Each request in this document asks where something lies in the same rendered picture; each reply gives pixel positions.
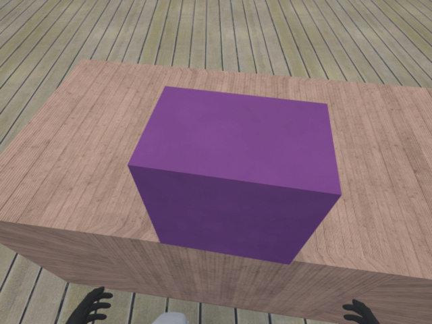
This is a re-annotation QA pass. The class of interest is left robot hand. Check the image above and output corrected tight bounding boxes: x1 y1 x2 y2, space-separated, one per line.
66 286 113 324

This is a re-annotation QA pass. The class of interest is pedestal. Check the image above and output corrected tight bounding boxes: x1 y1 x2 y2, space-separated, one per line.
0 59 432 324

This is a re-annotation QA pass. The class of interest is right robot hand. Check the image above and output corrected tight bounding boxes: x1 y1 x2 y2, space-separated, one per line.
342 299 380 324

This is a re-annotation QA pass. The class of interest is carton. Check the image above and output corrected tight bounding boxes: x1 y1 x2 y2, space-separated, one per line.
128 86 342 265

